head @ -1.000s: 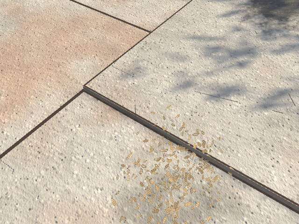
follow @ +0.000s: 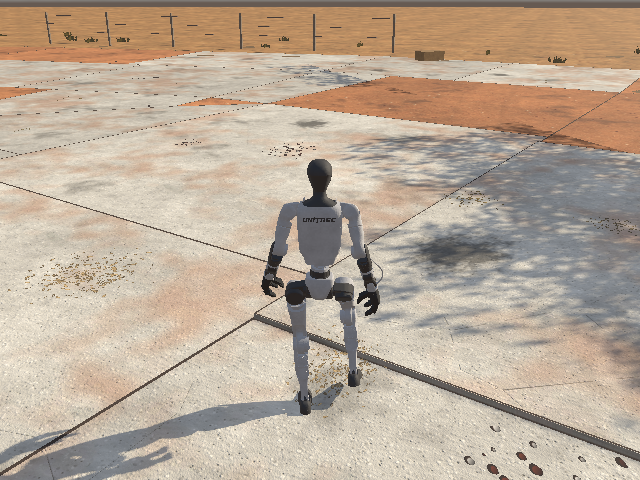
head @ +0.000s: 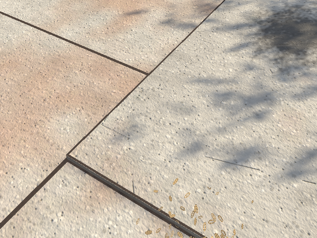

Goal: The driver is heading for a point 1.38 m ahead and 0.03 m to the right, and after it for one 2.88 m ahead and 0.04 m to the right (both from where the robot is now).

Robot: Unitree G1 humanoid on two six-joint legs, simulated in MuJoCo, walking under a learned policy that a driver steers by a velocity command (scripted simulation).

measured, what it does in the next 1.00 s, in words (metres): walks ahead: right foot, then left foot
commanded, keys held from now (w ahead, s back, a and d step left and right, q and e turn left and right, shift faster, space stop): w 1.00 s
